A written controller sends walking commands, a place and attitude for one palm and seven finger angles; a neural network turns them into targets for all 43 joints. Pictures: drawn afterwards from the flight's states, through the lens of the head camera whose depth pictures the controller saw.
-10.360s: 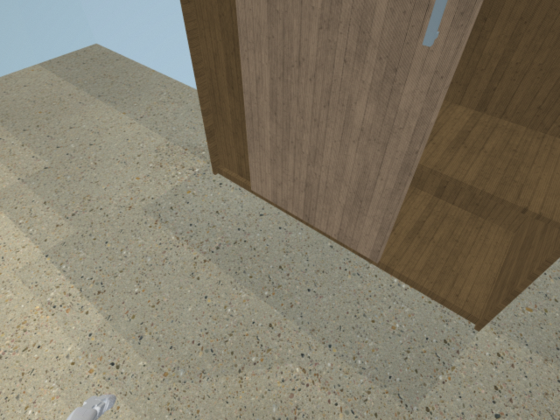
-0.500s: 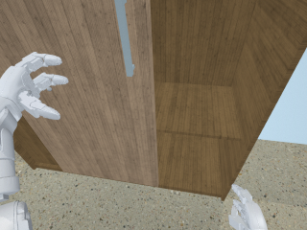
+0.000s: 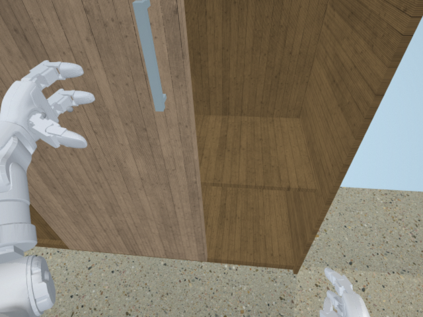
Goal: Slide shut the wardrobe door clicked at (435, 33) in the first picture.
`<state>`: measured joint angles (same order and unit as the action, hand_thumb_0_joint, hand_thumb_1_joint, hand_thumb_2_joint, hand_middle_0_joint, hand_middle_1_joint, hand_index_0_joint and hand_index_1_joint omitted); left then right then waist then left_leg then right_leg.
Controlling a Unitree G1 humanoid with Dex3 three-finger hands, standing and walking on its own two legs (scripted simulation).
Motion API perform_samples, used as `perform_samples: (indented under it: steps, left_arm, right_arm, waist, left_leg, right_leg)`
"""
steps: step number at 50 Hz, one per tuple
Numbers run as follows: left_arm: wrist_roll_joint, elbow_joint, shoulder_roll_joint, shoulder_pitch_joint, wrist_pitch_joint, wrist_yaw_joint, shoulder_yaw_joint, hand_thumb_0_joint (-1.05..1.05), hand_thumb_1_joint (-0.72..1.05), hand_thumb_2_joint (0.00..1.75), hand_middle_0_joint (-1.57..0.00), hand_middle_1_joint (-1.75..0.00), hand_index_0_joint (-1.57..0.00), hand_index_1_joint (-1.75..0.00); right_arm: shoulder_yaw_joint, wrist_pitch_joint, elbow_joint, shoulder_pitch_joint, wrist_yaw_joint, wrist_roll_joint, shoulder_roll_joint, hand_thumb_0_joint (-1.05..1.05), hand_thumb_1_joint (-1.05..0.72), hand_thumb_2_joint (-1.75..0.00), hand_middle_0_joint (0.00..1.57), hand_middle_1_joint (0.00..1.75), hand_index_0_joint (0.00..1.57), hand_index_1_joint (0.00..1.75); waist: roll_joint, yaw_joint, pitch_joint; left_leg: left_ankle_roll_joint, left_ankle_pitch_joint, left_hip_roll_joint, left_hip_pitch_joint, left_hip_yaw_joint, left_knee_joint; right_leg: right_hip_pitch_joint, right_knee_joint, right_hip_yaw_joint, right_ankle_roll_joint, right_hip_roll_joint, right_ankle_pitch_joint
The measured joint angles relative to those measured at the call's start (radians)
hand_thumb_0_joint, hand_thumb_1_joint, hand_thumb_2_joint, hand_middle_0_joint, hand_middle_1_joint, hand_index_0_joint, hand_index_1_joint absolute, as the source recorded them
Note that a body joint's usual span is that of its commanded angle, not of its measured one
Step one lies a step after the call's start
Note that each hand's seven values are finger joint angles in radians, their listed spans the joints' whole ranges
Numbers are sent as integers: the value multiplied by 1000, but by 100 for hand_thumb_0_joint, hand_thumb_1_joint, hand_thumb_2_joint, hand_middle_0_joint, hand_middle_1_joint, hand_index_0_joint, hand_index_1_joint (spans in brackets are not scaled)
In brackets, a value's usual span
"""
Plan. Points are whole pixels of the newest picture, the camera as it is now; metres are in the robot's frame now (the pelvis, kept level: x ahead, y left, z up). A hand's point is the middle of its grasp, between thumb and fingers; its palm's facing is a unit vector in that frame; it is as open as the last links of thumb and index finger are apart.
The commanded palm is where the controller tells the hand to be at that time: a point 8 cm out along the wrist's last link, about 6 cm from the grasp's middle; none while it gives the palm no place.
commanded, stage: move the hooked fingers beside the handle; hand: left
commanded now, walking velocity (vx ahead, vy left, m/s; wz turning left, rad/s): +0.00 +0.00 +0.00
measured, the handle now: (153, 59) +0.53 +0.17 +0.27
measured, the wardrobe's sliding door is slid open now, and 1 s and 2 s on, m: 0.41 0.41 0.41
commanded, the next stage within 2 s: feel for the door with the fingertips in 1.62 s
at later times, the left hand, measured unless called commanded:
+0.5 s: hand (99, 91) +0.42 +0.24 +0.26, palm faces +0.03 -1.00 -0.04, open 14.0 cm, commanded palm +0.40 +0.29 +0.25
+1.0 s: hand (114, 78) +0.46 +0.23 +0.26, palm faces +0.00 -1.00 -0.04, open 14.0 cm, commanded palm +0.45 +0.28 +0.24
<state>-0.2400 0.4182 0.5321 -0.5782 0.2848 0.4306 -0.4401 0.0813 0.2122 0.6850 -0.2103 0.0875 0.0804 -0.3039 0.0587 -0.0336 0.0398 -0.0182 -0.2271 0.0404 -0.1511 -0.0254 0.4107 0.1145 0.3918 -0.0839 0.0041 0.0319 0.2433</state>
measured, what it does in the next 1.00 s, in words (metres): stands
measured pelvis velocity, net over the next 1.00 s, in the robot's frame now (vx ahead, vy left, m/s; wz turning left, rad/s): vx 0.01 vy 0.01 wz -0.03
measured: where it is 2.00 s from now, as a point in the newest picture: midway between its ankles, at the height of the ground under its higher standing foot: outside the picture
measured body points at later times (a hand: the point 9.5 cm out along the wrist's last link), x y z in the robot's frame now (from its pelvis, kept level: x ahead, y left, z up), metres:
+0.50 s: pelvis +0.01 +0.00 +0.00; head +0.00 -0.01 +0.45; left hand +0.41 +0.29 +0.26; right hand +0.14 -0.25 -0.10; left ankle +0.00 +0.13 -0.74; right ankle -0.02 -0.12 -0.74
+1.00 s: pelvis +0.01 +0.01 +0.00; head +0.02 +0.00 +0.45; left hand +0.46 +0.28 +0.26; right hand +0.07 -0.27 -0.11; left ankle +0.00 +0.13 -0.74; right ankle -0.02 -0.12 -0.74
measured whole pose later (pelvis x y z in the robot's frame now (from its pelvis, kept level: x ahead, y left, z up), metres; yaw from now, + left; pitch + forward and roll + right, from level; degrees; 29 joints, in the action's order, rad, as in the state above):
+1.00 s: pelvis +0.01 +0.01 +0.00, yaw -2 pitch +3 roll -1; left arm -0.12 0.96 0.60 -0.97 0.13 0.35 -0.38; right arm 0.04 0.17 0.74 -0.36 0.08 0.06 -0.32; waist 0.05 0.06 0.06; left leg -0.01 -0.25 0.04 -0.25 -0.06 0.44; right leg 0.22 0.40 -0.05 0.02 0.03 0.24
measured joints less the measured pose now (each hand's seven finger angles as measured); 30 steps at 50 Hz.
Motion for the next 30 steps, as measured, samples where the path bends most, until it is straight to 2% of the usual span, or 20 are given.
perform_samples:
  steps: [3,6,13,18,21,26,30]
  left_arm:
    - [20,55,17,-32,18,-17,13,-1,-50,29,-30,-120,-30,-120]
    - [33,57,10,-46,13,-26,33,-1,-50,29,-30,-120,-30,-120]
    - [17,113,-27,-111,-28,-32,52,-1,-50,29,-30,-120,-30,-120]
    - [59,203,-1,-157,-13,-69,59,-1,-50,29,-30,-120,-30,-120]
    - [72,217,0,-168,-30,-76,60,-1,-50,29,-30,-120,-30,-120]
    - [65,257,2,-208,-76,-66,51,-1,-50,30,-30,-120,-30,-120]
    - [76,323,16,-257,-80,-71,71,-1,-50,29,-30,-120,-30,-120]
  right_arm:
    - [-3,-1,-8,7,0,2,2,2,-91,-90,20,30,20,30]
    - [-7,-2,-17,5,0,1,1,2,-91,-90,20,30,20,30]
    - [0,-10,5,1,3,-4,9,2,-91,-90,20,30,20,30]
    - [-6,-21,0,-8,2,-4,10,2,-91,-90,20,30,20,30]
    - [-13,-24,-1,-26,2,-7,5,2,-91,-90,20,30,20,30]
    - [-18,-27,18,-58,6,-10,1,2,-91,-90,20,30,20,30]
    - [-25,-29,30,-77,3,-8,-5,2,-91,-90,20,30,20,30]
  waist:
    - [4,7,-2]
    - [8,7,-8]
    - [0,13,3]
    - [1,31,0]
    - [2,36,-6]
    - [-7,44,0]
    - [-9,53,6]
  left_leg:
    - [1,0,-1,-7,-1,1]
    - [3,1,-3,-12,-3,1]
    - [5,-4,-6,-16,-4,3]
    - [5,-5,-4,-30,-9,7]
    - [6,-5,-3,-35,-11,7]
    - [5,-10,-1,-36,-13,9]
    - [5,-14,-1,-43,-13,15]
  right_leg:
    - [8,2,1,1,1,0]
    - [13,2,3,3,3,-2]
    - [19,8,5,5,6,4]
    - [36,11,10,5,4,4]
    - [40,8,12,6,4,1]
    - [40,6,14,6,1,3]
    - [46,8,14,6,1,5]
